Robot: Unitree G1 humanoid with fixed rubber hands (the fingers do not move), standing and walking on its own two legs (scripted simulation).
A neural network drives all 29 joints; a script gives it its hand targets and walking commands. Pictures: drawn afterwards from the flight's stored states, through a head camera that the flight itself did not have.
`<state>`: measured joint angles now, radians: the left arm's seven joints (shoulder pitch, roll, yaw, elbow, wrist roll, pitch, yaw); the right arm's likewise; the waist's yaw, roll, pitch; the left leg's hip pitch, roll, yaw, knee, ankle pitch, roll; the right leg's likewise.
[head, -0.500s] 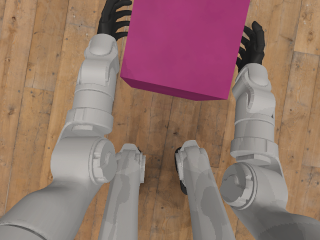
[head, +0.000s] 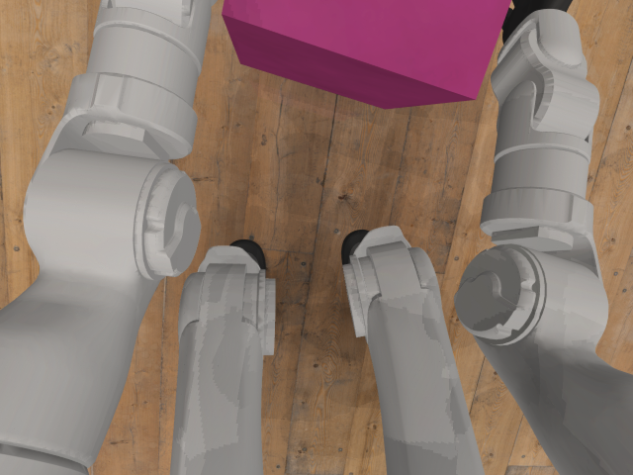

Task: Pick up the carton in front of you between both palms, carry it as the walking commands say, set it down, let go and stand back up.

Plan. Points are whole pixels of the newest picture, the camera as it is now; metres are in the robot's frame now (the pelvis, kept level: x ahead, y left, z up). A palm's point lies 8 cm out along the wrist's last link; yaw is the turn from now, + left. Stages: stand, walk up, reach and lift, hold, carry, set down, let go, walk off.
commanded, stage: set down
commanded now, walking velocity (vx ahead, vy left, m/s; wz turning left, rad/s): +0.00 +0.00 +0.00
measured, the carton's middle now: out of the picture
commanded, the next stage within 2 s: none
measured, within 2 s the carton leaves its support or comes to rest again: rests again in 0.70 s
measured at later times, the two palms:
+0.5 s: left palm out of the picture +0.60 +0.09 -0.21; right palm (489, 27) +0.52 -0.20 -0.21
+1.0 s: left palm out of the picture +0.60 +0.09 -0.23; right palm (487, 28) +0.52 -0.21 -0.22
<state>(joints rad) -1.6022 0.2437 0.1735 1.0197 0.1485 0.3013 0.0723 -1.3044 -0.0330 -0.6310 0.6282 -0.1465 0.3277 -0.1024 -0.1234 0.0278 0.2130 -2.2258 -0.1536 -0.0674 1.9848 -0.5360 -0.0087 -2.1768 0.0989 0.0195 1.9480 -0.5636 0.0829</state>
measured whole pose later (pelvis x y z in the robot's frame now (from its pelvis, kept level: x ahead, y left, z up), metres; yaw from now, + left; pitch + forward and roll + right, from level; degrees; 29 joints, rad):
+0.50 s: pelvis +0.01 -0.01 -0.04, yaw +0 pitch +38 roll -3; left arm -1.67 0.37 0.04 1.18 0.02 0.22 0.05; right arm -1.38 -0.08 -0.50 0.77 -0.02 0.27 -0.15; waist -0.12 0.00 0.38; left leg -2.22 -0.12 -0.04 2.18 -0.62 -0.01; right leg -2.19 0.10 0.00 2.14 -0.62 0.06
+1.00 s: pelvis +0.00 +0.00 -0.06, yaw -1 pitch +33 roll -4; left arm -1.70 0.38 0.11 1.21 0.04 0.19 0.00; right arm -1.44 -0.11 -0.55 0.86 -0.08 0.23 -0.01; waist -0.14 -0.01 0.48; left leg -2.20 -0.10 -0.01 2.27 -0.64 0.03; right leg -2.16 0.08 0.00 2.23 -0.65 0.07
